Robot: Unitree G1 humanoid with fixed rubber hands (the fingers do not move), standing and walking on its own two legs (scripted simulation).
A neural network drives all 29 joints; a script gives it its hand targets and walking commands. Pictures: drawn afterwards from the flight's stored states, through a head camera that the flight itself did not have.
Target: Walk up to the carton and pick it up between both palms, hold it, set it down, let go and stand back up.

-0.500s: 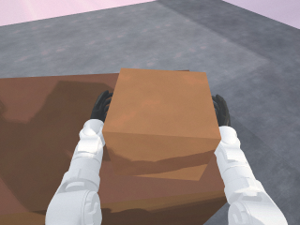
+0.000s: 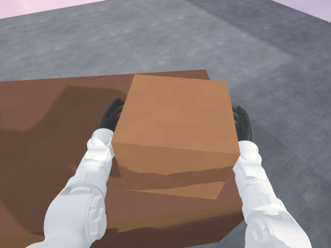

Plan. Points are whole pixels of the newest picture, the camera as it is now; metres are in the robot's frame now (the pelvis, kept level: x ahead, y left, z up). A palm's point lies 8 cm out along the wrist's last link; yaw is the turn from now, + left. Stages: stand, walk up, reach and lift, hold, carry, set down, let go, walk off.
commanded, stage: set down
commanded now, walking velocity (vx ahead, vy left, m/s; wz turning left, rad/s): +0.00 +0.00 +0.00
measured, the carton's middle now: (175, 136) +0.40 -0.05 +0.03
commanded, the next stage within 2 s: none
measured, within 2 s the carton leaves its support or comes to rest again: rests again in 0.80 s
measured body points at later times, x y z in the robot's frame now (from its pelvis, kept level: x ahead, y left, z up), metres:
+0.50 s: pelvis +0.00 +0.00 -0.01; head +0.07 +0.02 +0.44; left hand +0.45 +0.12 +0.03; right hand +0.37 -0.22 +0.02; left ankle -0.01 +0.12 -0.75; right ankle -0.01 -0.16 -0.75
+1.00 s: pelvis -0.01 +0.00 -0.02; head +0.07 +0.02 +0.43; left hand +0.45 +0.11 +0.01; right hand +0.36 -0.22 +0.01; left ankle -0.01 +0.12 -0.75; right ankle -0.01 -0.16 -0.75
